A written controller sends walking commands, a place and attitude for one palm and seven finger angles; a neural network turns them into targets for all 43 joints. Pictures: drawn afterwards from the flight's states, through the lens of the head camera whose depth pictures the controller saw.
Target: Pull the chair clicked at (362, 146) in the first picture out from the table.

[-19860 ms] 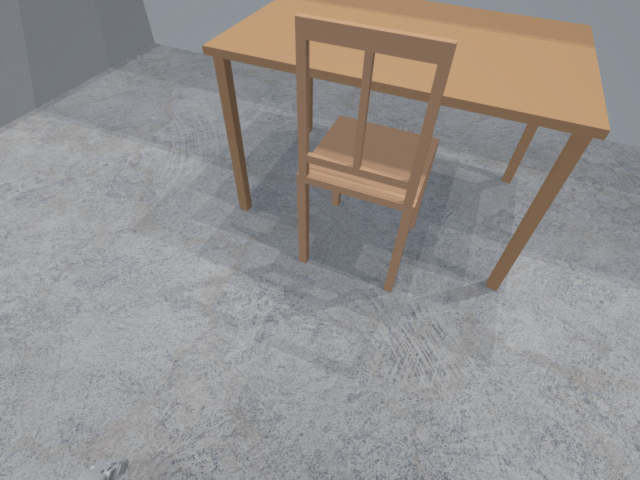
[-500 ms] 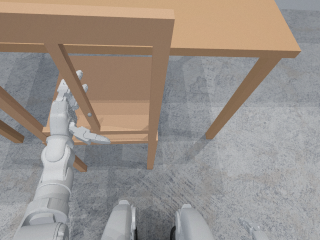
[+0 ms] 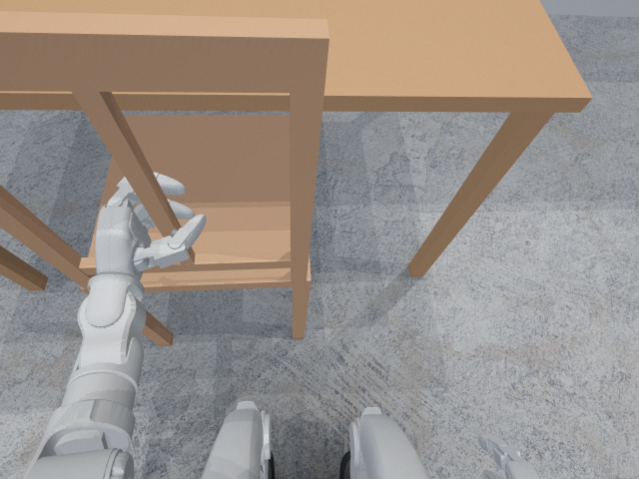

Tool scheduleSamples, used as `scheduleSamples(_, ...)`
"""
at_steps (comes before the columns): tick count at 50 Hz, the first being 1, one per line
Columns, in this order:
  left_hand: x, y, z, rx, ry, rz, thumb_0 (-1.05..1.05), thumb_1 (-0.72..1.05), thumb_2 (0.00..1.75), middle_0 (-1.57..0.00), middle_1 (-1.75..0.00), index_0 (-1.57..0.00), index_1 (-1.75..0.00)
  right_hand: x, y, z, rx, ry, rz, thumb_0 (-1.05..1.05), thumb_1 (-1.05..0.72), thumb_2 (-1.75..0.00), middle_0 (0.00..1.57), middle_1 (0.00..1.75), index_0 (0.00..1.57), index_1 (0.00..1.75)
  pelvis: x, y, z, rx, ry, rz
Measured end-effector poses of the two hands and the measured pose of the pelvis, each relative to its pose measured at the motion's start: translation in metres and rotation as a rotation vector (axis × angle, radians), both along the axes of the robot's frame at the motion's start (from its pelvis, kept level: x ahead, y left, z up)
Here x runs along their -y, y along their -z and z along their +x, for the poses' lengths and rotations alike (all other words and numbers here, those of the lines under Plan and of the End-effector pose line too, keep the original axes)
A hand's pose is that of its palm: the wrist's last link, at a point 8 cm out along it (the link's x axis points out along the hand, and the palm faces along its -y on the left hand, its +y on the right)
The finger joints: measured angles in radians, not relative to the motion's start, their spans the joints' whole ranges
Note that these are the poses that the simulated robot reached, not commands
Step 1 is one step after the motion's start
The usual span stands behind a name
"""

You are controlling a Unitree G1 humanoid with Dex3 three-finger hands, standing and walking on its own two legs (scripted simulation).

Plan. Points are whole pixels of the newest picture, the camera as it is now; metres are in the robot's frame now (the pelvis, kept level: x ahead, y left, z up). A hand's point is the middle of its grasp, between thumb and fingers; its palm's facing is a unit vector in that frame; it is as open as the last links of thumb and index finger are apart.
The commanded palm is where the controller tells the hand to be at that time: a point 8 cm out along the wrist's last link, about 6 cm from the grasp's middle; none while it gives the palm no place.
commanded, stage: hook a spindle and tug to test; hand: left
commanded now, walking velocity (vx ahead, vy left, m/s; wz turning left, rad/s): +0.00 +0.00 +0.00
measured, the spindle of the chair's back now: (153, 199) +0.43 +0.20 +0.05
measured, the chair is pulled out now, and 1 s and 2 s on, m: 0.00 0.05 0.17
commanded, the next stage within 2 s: step backward, pulling the chair out in 0.72 s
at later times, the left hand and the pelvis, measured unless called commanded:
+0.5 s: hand (174, 238) +0.40 +0.18 +0.02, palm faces +0.05 -1.00 -0.02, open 5.2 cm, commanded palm +0.36 +0.22 +0.02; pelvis +0.01 +0.00 +0.00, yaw +0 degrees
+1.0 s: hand (167, 259) +0.36 +0.18 +0.03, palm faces +0.12 -0.98 -0.12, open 5.3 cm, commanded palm +0.35 +0.22 +0.03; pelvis +0.02 +0.01 +0.06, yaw +0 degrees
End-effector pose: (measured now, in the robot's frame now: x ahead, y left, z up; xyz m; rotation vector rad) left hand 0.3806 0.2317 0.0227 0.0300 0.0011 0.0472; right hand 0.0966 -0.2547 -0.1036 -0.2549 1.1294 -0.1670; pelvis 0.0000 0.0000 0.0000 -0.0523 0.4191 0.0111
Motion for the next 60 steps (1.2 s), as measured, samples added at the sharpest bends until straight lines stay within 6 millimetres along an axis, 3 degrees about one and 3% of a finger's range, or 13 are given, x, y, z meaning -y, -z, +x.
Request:
scheduleSamples(7, 0.001, 0.000, -0.001, -0.001, -0.016, -0.006, 0.01, 0.71, 0.82, -0.49, -1.42, -0.48, -1.44, 0.001, 0.000, 0.002, 0.010, -0.005, 0.001, 0.00, -0.91, -0.90, 0.20, 0.30, 0.20, 0.30, 0.001, 0.000, 0.000, 0.001, 0.001, 0.003)
scheduleSamples(26, 0.000, 0.000, -0.009, -0.008, -0.006, -0.014, 0.01, 0.73, 0.79, -0.46, -1.44, -0.44, -1.45, -0.002, -0.007, 0.012, 0.034, 0.006, 0.012, 0.00, -0.91, -0.90, 0.20, 0.30, 0.20, 0.30, -0.001, -0.004, 0.008, -0.001, 0.010, 0.004)
scheduleSamples(43, 0.004, -0.002, -0.039, -0.020, -0.010, 0.010, 0.01, 0.73, 0.80, -0.46, -1.44, -0.42, -1.45, -0.012, -0.011, 0.044, 0.079, -0.030, 0.025, 0.01, -0.91, -0.90, 0.20, 0.30, 0.20, 0.30, -0.003, -0.008, 0.015, 0.026, -0.001, 0.007)
scheduleSamples(47, 0.004, -0.019, -0.039, -0.210, -0.046, 0.103, 0.02, 0.73, 0.82, -0.43, -1.35, -0.43, -1.45, -0.022, -0.040, 0.046, 0.082, 0.034, 0.032, 0.01, -0.91, -0.90, 0.20, 0.30, 0.20, 0.30, -0.005, -0.039, 0.018, 0.121, -0.007, 0.021)
scheduleSamples(51, 0.006, -0.027, -0.046, -0.349, -0.109, 0.055, 0.03, 0.73, 0.80, -0.36, -1.22, -0.45, -1.45, -0.027, -0.072, 0.043, 0.101, 0.071, 0.032, 0.01, -0.91, -0.90, 0.20, 0.30, 0.20, 0.30, -0.009, -0.070, 0.026, 0.163, 0.006, 0.027)
scheduleSamples(60, 0.012, -0.032, -0.049, -0.430, -0.074, 0.060, 0.04, 0.73, 0.78, -0.34, -1.15, -0.49, -1.44, -0.008, -0.106, 0.017, 0.061, 0.098, -0.064, 0.00, -0.90, -0.90, 0.20, 0.30, 0.20, 0.30, -0.011, -0.095, 0.013, 0.257, 0.008, 0.022)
